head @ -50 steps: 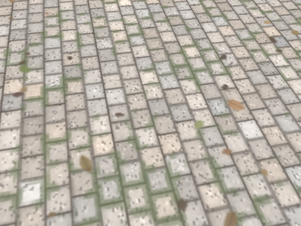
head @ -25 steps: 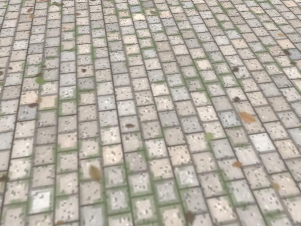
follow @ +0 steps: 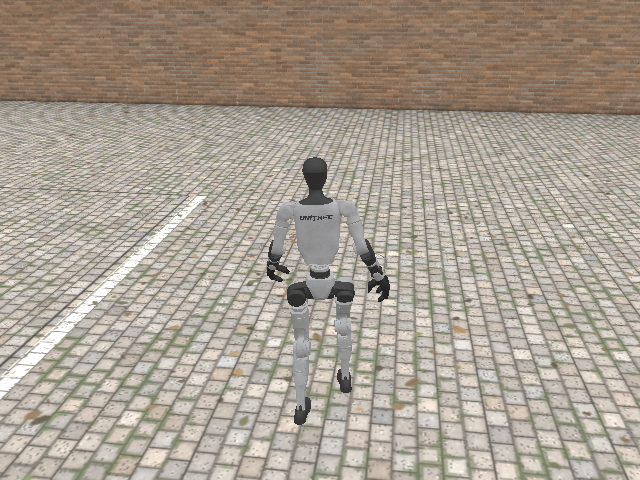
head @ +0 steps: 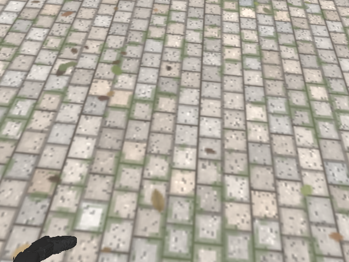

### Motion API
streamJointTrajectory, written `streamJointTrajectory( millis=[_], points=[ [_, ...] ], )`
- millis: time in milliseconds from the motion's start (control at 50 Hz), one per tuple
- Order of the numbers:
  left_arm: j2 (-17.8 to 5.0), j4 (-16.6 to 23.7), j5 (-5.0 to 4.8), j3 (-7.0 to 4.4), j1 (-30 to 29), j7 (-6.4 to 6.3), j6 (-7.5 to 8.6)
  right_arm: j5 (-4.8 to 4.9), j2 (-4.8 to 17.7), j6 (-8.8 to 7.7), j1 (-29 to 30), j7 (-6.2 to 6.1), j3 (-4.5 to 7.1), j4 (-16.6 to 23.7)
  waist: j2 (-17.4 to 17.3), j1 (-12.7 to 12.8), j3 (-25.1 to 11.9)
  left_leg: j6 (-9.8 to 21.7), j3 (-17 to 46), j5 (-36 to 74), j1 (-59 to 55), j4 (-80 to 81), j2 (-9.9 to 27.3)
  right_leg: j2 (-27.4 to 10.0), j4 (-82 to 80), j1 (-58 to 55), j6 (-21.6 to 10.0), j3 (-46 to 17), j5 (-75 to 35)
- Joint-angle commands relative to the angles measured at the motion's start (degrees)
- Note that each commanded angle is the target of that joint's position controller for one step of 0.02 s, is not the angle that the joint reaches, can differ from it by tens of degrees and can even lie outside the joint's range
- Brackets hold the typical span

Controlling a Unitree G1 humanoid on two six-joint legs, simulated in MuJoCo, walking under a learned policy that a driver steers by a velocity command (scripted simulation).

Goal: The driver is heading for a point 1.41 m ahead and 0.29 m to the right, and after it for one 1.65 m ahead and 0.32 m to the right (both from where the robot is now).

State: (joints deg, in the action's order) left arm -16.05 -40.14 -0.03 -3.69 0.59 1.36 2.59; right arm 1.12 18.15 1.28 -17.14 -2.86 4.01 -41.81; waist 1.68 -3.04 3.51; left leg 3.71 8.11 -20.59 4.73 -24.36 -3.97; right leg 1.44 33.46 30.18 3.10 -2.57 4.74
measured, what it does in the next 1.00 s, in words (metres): walks ahead, turning right: right foot, then left foot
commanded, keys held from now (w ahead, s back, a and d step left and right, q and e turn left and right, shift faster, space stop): no key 0.06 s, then e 0.28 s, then w+e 0.24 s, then e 0.32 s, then no key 0.02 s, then w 0.06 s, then w+q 0.02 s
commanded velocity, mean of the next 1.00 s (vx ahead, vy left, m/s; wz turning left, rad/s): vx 0.13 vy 0.00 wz -0.31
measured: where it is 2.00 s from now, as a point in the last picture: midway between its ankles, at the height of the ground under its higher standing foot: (195, 197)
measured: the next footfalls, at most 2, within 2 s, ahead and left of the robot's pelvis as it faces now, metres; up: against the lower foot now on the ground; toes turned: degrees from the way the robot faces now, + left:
right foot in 0.06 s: +0.17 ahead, -0.12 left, +0.00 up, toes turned +4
left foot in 0.38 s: +0.13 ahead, +0.12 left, +0.00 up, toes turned -8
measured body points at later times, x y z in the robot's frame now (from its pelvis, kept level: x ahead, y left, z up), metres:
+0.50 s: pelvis +0.09 +0.01 +0.00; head +0.12 +0.03 +0.45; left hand +0.27 +0.28 -0.11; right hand +0.16 -0.28 -0.09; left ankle +0.09 +0.13 -0.74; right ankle +0.11 -0.12 -0.69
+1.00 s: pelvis +0.21 -0.07 +0.00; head +0.25 -0.10 +0.44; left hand +0.48 +0.12 -0.09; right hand +0.22 -0.39 -0.11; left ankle +0.26 +0.08 -0.66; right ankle +0.23 -0.17 -0.74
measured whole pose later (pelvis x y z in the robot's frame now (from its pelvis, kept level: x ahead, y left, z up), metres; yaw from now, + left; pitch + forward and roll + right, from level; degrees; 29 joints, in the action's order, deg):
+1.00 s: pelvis +0.21 -0.07 +0.00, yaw -24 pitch +3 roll +0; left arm -16.8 -38.3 -0.5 -3.5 7.9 0.8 0.3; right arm -0.5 18.7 -1.8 -12.4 -1.9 3.5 -38.6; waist -1.7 -0.3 3.2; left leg -3.5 1.7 -23.1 31.8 -63.8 3.3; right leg 4.3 27.0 21.0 -4.2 -2.2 8.6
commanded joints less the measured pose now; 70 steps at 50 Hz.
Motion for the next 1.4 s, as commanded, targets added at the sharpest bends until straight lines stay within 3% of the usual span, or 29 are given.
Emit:
streamJointTrajectory(
  millis=[20,60,80,100,120,140,200,340,380,400,420,440,480,540,680,760,800,820,840,860,880,920,980,1100,1240,1300,1320,1360,1400],
  points=[
    [-6.7,3.1,0.26,-2.09,-0.3,0.38,1.92,-0.25,8.3,-0.52,0.7,-0.21,2.01,3.6,-9.8,1.6,-5.5,4.3,9.4,40.3,-1.9,-3.6,12.9,1.1,-5.0,-7.1,-2.5,1.7,-1.3],
    [-9.6,2.5,1.88,-2.77,5.8,-0.23,3.14,-0.93,5.7,-1.47,1.5,0.2,1.01,4.8,-5.8,4.9,-12.0,0.7,7.4,37.2,2.4,-15.3,7.2,-5.3,-9.7,-23.9,-7.8,-3.2,-23.4],
    [-12.4,2.2,3.11,-2.84,9.6,-0.49,3.08,-2.48,2.9,-1.81,-3.0,0.24,-0.08,5.4,6.1,3.4,-19.0,-2.7,4.4,5.6,13.4,-30.6,0.3,-18.0,-5.8,-38.6,-16.4,-17.6,-49.1],
    [-6.9,0.2,2.43,-1.17,10.4,-0.01,2.55,-1.82,3.3,-1.45,-8.0,0.56,-0.27,4.3,12.8,1.1,-23.9,-5.4,6.6,-20.4,16.9,-38.2,-2.3,-24.7,-9.1,-39.1,-23.9,-30.8,-42.2],
    [-4.0,0.4,0.23,-0.07,6.5,0.57,2.35,-1.01,7.2,-0.52,-8.0,0.82,0.77,2.4,6.2,0.5,-17.5,-6.9,6.7,-19.3,18.4,-40.8,1.3,-22.7,-11.6,-32.0,-22.9,-29.0,-23.6],
    [-3.1,0.4,-0.14,0.36,4.0,0.85,1.81,-1.1,7.7,0.22,-3.1,0.83,0.97,2.8,4.4,1.2,-12.0,-8.1,3.2,-16.9,20.4,-40.9,3.1,-18.6,-13.0,-27.7,-19.8,-24.1,-12.8],
    [-8.4,0.5,-0.19,-0.99,0.5,0.51,-0.33,-1.49,6.2,1.33,1.5,0.55,1.0,3.6,5.6,0.9,-4.2,-9.0,-2.2,-12.8,17.2,-26.5,4.5,-11.9,-16.9,-16.1,-15.0,-18.1,0.4],
    [-10.5,0.7,-1.33,-2.39,1.6,-1.98,-2.78,-1.29,3.7,-0.59,2.5,0.4,0.62,3.1,6.7,2.0,-8.8,-6.7,-4.7,2.3,8.6,-9.5,1.9,-10.2,-15.5,-15.6,-14.2,-18.7,2.6],
    [-9.0,0.8,-1.93,-1.93,1.8,-2.72,-3.63,-1.68,3.7,-1.37,0.6,0.96,0.87,2.8,5.2,0.1,-9.4,-4.2,-5.9,6.4,0.4,-1.8,2.4,-6.7,-14.1,-8.7,-10.8,-17.4,20.2],
    [-6.7,1.6,-1.59,-1.2,1.2,-2.71,-3.57,-2.4,6.9,-1.56,-2.1,0.62,1.69,2.9,-0.8,-1.0,-8.6,-0.7,1.4,-3.0,-4.4,2.5,9.8,-3.1,-7.5,0.2,-7.3,-13.5,28.3],
    [-4.8,3.5,-1.95,-0.79,-1.4,-2.57,-3.03,-3.06,10.9,-1.63,-4.4,0.75,2.85,2.3,-13.9,-2.1,-5.2,5.6,16.2,-19.1,-3.0,11.0,19.2,4.6,5.9,9.5,-4.7,-2.6,29.9],
    [-6.8,3.9,-1.77,-1.46,-0.5,-2.32,-2.14,-3.97,11.1,-2.62,-1.1,0.99,2.74,3.7,-15.6,-1.2,-2.0,9.5,25.4,-20.6,0.0,15.5,25.7,1.5,17.4,12.2,-4.4,-4.6,26.2],
    [-8.8,0.8,-1.7,-2.62,5.5,-1.65,-1.7,-2.27,6.5,-4.3,4.2,0.23,1.5,5.1,-10.6,2.5,-1.3,6.5,17.3,-13.8,-2.4,14.5,21.9,-0.9,24.6,13.8,-3.9,-6.0,18.6],
    [-6.3,0.5,-1.42,-2.04,4.6,-0.72,-1.33,-1.52,5.5,-5.42,1.6,0.06,1.12,4.3,-7.7,0.6,-0.4,4.8,7.1,-1.5,-5.2,15.4,19.5,-3.1,27.8,16.0,-1.9,-3.7,10.5],
    [-3.0,5.7,-0.92,-0.24,-1.8,1.55,-1.41,-1.17,9.0,-4.23,-0.3,0.56,2.63,3.1,-8.8,-1.6,1.1,4.9,-9.6,24.9,-1.4,12.1,17.4,-4.4,10.0,5.7,0.9,3.8,4.9],
    [-6.1,6.9,-1.3,-1.49,0.8,2.58,-2.07,0.55,10.7,-3.39,0.6,0.61,3.47,3.3,-10.3,0.8,-2.6,3.1,-12.0,37.7,-1.1,2.8,19.4,-1.8,3.1,-3.6,-2.6,6.5,6.8],
    [-9.9,3.9,-0.77,-3.85,11.7,1.84,-2.25,1.3,8.6,-3.78,1.0,0.65,2.96,3.8,-6.8,6.5,-9.4,-0.6,-16.3,43.5,2.8,-13.8,15.8,2.3,-5.4,-20.4,-6.5,7.5,-1.2],
    [-14.3,3.0,-0.78,-5.23,18.2,0.35,-2.62,-0.57,6.3,-4.4,-1.2,1.01,2.0,4.5,0.9,9.0,-13.9,-4.9,-17.2,23.8,16.1,-29.4,12.5,-4.6,-6.3,-35.6,-10.4,-3.0,-18.8],
    [-21.1,5.3,0.49,-5.49,16.1,-0.66,-2.34,-3.73,-0.1,-5.05,-5.8,1.48,-0.3,7.5,15.5,3.0,-21.3,-8.8,-12.8,-22.6,34.3,-49.4,3.1,-22.9,-5.2,-47.8,-24.0,-31.6,-35.8],
    [-16.8,6.4,0.35,-4.7,16.9,-0.16,-1.99,-1.69,6.0,-5.3,-2.8,1.8,0.83,6.5,7.8,8.2,-27.5,-8.5,-2.3,-19.2,34.6,-55.1,3.5,-24.0,-10.5,-45.2,-27.5,-34.6,-23.5],
    [-14.0,6.1,-0.12,-3.83,13.4,0.01,-1.48,-0.02,7.9,-5.07,1.6,1.71,1.28,7.6,5.7,7.5,-19.6,-7.5,-2.8,-13.9,37.9,-54.6,5.4,-20.9,-12.0,-39.7,-25.0,-27.6,-16.7],
    [-9.7,6.2,-1.54,-2.54,7.4,-0.59,-1.77,-1.64,8.1,-3.95,3.0,0.13,1.54,6.7,1.3,4.3,-11.1,-7.3,-3.3,-6.3,35.3,-46.1,8.8,-15.1,-13.5,-26.6,-18.9,-19.1,-9.6],
    [-9.0,5.8,-0.19,-2.07,5.7,-1.1,-1.38,-1.86,6.3,-3.36,-0.4,0.78,1.22,5.8,3.9,1.7,-10.5,-7.1,-5.3,0.5,26.6,-38.6,8.7,-11.5,-18.3,-15.8,-18.7,-15.3,4.2],
    [-10.1,2.1,0.33,-1.68,9.2,-1.05,0.58,-0.51,3.5,-4.86,5.6,2.17,-0.58,6.8,5.0,5.3,-6.3,-5.6,-6.1,10.1,25.8,-20.3,9.6,-13.0,-22.6,-16.1,-17.3,-12.7,15.1],
    [-11.4,-1.0,-0.62,-1.76,12.6,-0.22,1.01,0.32,3.7,-5.32,8.3,3.44,-0.86,8.6,3.0,6.8,-2.5,-1.9,-7.7,5.8,25.4,-11.8,8.7,-16.5,-22.7,-21.3,-15.7,-11.2,19.4],
    [-10.3,-1.5,-1.07,-1.46,11.4,-0.12,0.57,-0.12,3.5,-5.28,3.2,3.6,-0.58,7.2,1.1,3.3,-3.6,0.3,-11.0,7.3,14.3,-5.8,6.0,-13.9,-16.2,-18.1,-13.0,-5.7,16.1],
    [-8.6,-1.3,-0.52,-0.88,10.9,-0.2,0.69,0.08,5.3,-5.1,-1.7,3.21,0.31,6.2,-0.3,1.1,-5.6,1.7,-9.2,6.7,7.0,-5.3,5.9,-11.8,-9.7,-14.8,-11.1,-2.7,11.5],
    [-5.0,3.5,1.24,0.48,6.9,-0.23,2.93,0.25,15.1,-4.99,-12.8,3.04,3.36,5.3,-21.3,-2.7,-9.2,14.4,28.2,-0.3,-13.5,8.2,22.6,2.6,24.3,13.0,-2.7,5.9,21.6],
    [-8.6,3.3,-1.04,-0.41,5.8,0.67,4.61,-0.63,9.0,-5.72,-11.6,3.48,1.56,6.3,-12.4,-2.0,-6.7,13.9,27.0,-0.1,-15.5,9.2,22.3,-2.2,33.5,22.4,-4.4,-1.8,21.3]
  ],
)
Keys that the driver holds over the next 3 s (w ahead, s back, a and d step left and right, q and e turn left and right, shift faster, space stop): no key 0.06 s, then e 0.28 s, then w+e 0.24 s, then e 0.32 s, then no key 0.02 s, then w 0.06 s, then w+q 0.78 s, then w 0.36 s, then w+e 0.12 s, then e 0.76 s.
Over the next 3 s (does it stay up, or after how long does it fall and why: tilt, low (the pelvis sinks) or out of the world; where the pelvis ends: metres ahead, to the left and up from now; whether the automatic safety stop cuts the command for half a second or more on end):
stays up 1.01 -0.14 0.00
